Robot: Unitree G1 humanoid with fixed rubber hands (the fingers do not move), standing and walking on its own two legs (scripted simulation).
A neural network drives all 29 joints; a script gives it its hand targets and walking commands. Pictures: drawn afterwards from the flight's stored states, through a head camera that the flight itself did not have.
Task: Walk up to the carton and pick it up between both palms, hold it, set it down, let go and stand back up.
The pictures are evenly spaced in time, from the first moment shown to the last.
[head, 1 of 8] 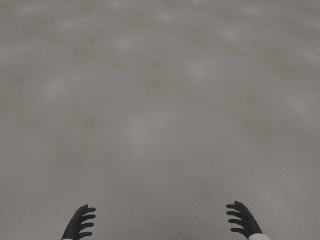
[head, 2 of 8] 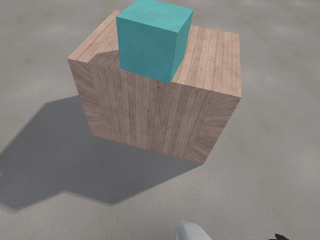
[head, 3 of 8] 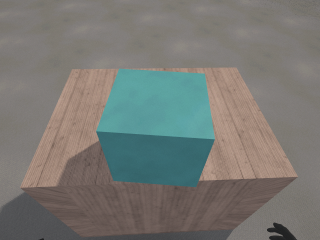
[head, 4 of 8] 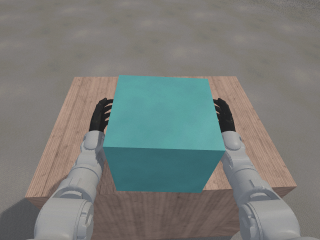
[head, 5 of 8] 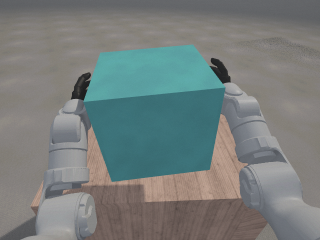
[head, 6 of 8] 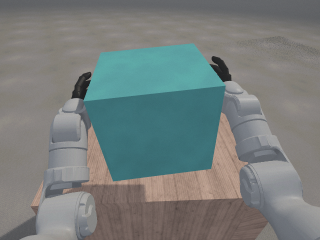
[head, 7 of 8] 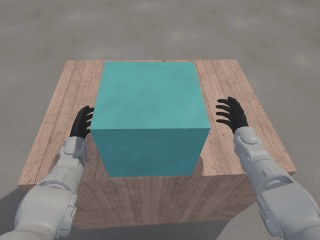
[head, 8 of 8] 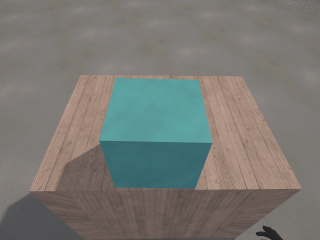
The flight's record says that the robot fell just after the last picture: no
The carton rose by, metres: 0.21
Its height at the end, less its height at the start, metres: +0.00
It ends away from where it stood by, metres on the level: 0.03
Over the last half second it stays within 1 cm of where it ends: yes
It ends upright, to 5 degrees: yes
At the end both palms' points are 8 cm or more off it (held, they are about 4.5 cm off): yes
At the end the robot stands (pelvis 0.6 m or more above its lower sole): yes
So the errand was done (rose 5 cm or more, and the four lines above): yes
